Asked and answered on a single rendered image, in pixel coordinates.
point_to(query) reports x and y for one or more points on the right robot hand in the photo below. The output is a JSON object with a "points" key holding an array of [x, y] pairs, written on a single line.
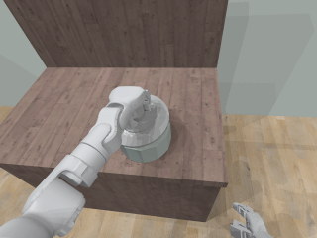
{"points": [[253, 224]]}

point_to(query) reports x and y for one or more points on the robot left upper arm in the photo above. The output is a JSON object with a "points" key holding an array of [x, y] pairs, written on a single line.
{"points": [[54, 212]]}

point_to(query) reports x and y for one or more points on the left robot hand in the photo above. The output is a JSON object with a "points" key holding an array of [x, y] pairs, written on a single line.
{"points": [[134, 97]]}

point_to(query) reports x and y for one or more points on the pot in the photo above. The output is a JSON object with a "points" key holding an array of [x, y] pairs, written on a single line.
{"points": [[149, 152]]}

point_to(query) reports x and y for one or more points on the robot left forearm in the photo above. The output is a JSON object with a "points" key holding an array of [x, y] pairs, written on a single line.
{"points": [[81, 167]]}

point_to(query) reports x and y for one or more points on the table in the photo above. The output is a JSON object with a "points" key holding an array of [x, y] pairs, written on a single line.
{"points": [[90, 47]]}

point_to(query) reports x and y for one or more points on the lid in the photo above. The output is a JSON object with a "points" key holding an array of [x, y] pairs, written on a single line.
{"points": [[150, 128]]}

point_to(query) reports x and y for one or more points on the knob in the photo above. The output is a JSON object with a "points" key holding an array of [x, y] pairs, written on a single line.
{"points": [[139, 114]]}

